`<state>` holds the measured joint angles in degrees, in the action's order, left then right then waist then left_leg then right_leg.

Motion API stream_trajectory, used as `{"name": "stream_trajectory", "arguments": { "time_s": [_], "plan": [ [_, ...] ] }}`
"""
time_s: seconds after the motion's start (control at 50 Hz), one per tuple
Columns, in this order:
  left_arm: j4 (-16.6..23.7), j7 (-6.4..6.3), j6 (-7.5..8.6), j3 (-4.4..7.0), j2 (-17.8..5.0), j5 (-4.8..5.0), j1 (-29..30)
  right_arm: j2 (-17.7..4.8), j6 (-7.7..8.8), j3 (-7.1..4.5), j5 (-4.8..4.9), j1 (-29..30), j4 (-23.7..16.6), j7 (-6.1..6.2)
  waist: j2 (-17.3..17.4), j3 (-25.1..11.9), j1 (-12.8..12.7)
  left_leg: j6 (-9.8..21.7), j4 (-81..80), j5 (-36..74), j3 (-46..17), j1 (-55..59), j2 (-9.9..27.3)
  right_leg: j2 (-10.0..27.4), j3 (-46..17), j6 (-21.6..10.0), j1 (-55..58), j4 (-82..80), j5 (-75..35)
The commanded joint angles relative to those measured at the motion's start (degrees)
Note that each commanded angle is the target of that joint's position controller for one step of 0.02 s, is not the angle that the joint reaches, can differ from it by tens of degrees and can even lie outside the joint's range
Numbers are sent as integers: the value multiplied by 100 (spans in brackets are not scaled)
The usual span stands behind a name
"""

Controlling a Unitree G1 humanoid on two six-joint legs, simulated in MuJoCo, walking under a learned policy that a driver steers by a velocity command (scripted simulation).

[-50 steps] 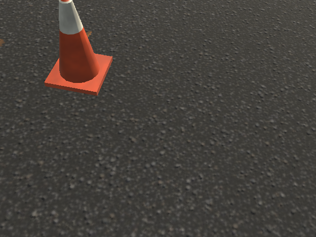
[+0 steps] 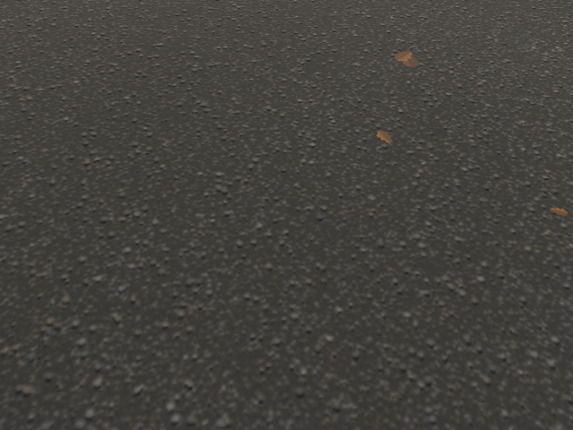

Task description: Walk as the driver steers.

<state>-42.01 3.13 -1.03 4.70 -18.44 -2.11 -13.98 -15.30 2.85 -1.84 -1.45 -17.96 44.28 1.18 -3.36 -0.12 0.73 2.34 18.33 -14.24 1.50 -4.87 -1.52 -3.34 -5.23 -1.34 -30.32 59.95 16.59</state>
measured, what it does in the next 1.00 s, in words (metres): walks ahead: right foot, then left foot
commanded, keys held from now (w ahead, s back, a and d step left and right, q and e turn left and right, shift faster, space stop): w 1.00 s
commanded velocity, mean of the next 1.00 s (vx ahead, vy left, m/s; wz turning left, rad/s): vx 0.47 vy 0.00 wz -0.12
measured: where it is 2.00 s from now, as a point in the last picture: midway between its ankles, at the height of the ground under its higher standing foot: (321, 257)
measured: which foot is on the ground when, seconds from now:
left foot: down 0.00-0.32, up 0.34-0.82, down 0.84-1.00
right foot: up 0.00-0.28, down 0.30-0.86, up 0.88-1.00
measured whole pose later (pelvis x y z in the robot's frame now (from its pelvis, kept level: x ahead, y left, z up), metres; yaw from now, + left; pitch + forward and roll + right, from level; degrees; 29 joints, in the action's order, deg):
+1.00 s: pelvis +0.53 -0.06 -0.01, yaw -6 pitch -1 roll +0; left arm -53.1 0.7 3.4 1.8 -14.5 -1.6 -17.2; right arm -13.9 3.8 -2.5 -1.0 -13.8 51.9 -0.7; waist -1.9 3.4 -0.7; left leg 5.5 24.4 -9.6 5.7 -14.6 -3.2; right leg 1.2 -0.6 -4.4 -22.9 65.5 18.0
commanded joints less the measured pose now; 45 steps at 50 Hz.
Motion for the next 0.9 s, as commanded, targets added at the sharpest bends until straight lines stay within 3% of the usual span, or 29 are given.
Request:
{"name": "stream_trajectory", "arguments": {
  "time_s": [0.02,0.08,0.14,0.22,0.26,0.28,0.3,0.32,0.34,0.36,0.38,0.4,0.42,0.46,0.52,0.62,0.72,0.78,0.8,0.82,0.84,0.86,0.88,0.9],
  "plan": [
    [418,94,79,43,-279,-2,390,-685,211,-180,5,-237,-141,-81,901,486,125,619,-1139,101,-1095,476,1371,219,-145,89,-1363,292,-484],
    [499,82,94,-8,-202,-29,789,-674,251,-182,15,-515,57,-132,927,613,232,699,-1158,808,-777,649,1382,204,-85,139,-1555,-309,-670],
    [659,125,139,-122,-43,-45,1322,-682,257,-170,34,-603,215,-152,978,637,301,697,-1051,1676,-349,585,1328,287,368,132,-1150,-1353,-877],
    [790,124,190,-231,38,-41,1663,-821,203,-183,59,-927,545,-125,1091,632,321,671,-800,2787,-214,631,1524,326,1049,-199,-193,-2440,-570],
    [586,13,249,-169,-100,-39,984,-975,164,-202,64,-897,665,-112,1094,241,-83,577,181,4867,-39,729,1538,-13,1197,-474,859,-2803,-305],
    [270,-63,317,-109,-203,-69,60,-984,131,-190,103,-849,706,-102,923,-284,-532,452,1252,5258,206,518,1362,-167,1222,-632,2010,-3224,-599],
    [-12,-154,373,-2,-510,-161,-880,-843,139,-130,131,-823,616,-97,707,-930,-904,344,2559,3997,311,-476,1184,445,569,-814,3547,-3239,-350],
    [-73,-242,388,150,-1179,-219,-1460,-119,161,45,238,-1053,261,-190,-785,-1789,-844,67,4733,115,507,-2486,326,2407,-2278,-1395,5235,-3630,579],
    [-103,-249,356,159,-1170,37,-1442,-668,150,-124,105,-907,336,-156,-540,-1947,-853,150,5545,-1405,-350,-2931,22,2735,-3636,-1564,4869,-4300,24],
    [-153,-255,344,99,-942,98,-870,-725,137,-173,97,-512,233,-160,-210,-931,-540,202,5681,-919,-504,-3249,351,2424,-2561,-1420,4116,-4284,-207],
    [-125,-238,377,-3,-550,96,-485,-557,180,-107,103,-369,222,-194,-1,-337,-368,211,5337,-526,-432,-3157,541,2149,-1821,-1291,3299,-4468,-743],
    [-134,-228,419,-73,-328,91,-231,-448,150,-99,82,-380,294,-215,30,-52,-162,191,4962,-335,-368,-2932,702,1806,-1262,-1081,2800,-4651,-1020],
    [-178,-232,460,-123,-193,123,-133,-403,63,-89,-1,-537,370,-235,-128,71,13,127,4727,-256,-324,-2647,779,1581,-884,-972,2407,-4796,-1322],
    [-288,-228,562,-144,-139,131,-240,-302,-60,-84,-56,-656,478,-307,-140,55,112,46,4612,-107,-210,-2447,756,1424,-540,-1008,2191,-4998,-1789],
    [-507,-233,628,-116,-230,175,-527,-269,-117,-99,-74,-95,338,-355,-81,319,80,-76,4251,384,-100,-3028,856,1356,-270,-1075,2264,-5308,-1919],
    [-804,-243,635,-161,-163,182,-982,-170,-86,-39,-53,1114,-24,-375,-5,559,-163,-199,2883,1297,77,-3436,800,1225,102,-1020,2610,-5348,-2527],
    [-1115,-326,627,-168,-285,131,-1395,-184,-42,14,-28,1922,-294,-371,30,680,-353,32,1765,1465,243,-3204,537,1453,172,-965,3307,-5216,-3186],
    [-1208,-391,600,-157,-403,86,-1253,-288,11,-30,-24,1674,-254,-320,-8,525,-124,312,1397,845,341,-2577,245,1569,270,-853,3718,-4614,-4680],
    [-1229,-404,591,-143,-470,57,-1179,-375,32,-76,-23,1238,-114,-269,-74,264,70,417,1323,578,400,-2004,49,1539,326,-775,3773,-4058,-5490],
    [-1251,-398,560,-137,-508,48,-1103,-476,75,-141,-36,421,160,-209,6,-186,426,550,1007,591,482,-1070,-141,1380,462,-685,3679,-3061,-5787],
    [-1202,-391,561,-174,-434,82,-1103,-727,129,-237,-136,-578,449,-137,178,-788,803,767,916,610,13,426,315,1167,597,-597,2813,-1709,-4702],
    [-1004,-320,584,-314,151,293,-1675,-1447,133,-432,-275,-1227,518,-71,1361,-1695,649,1470,779,-17,-2569,2293,2116,349,941,-319,827,623,-1756],
    [-1105,-328,582,-215,-138,209,-1660,-1294,70,-412,-54,-1037,550,-148,1380,-1890,569,1761,-117,40,-4315,2354,2565,-252,310,-347,-138,1621,1304],
    [-977,-333,570,-152,-299,134,-1125,-1055,52,-361,80,-359,489,-163,883,-836,303,1568,-201,-299,-3367,1490,2294,194,43,-408,-552,1743,822]
  ]
}}
Next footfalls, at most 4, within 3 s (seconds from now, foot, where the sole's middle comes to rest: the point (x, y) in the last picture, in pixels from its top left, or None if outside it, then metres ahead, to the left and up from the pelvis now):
0.30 right None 0.27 -0.14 -0.78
0.84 left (275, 391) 0.61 0.00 -0.78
1.38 right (352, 296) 0.89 -0.21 -0.78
1.94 left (294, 210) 1.20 -0.06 -0.78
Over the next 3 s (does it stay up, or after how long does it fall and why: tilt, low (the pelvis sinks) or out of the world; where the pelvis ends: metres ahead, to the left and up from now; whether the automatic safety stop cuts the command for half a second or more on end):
stays up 1.59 -0.19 -0.02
